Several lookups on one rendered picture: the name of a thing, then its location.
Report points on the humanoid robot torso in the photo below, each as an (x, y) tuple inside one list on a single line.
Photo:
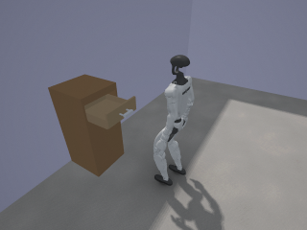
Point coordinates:
[(182, 102)]

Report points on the left robot upper arm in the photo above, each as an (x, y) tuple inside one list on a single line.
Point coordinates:
[(171, 97)]

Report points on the left robot forearm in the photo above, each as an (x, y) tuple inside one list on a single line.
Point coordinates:
[(170, 124)]

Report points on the robot left hand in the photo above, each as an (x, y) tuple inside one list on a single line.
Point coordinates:
[(160, 145)]

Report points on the right robot forearm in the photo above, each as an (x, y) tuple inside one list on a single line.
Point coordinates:
[(188, 107)]

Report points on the right robot upper arm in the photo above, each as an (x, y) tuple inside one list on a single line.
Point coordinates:
[(191, 96)]

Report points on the handle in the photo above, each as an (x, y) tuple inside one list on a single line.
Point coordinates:
[(129, 112)]

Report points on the robot head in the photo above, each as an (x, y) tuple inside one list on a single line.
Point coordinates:
[(179, 61)]

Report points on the drawer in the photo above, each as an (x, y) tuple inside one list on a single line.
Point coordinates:
[(105, 111)]

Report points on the robot right hand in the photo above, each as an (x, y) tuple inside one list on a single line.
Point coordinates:
[(185, 119)]

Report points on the cabinet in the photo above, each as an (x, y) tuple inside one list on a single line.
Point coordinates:
[(90, 146)]

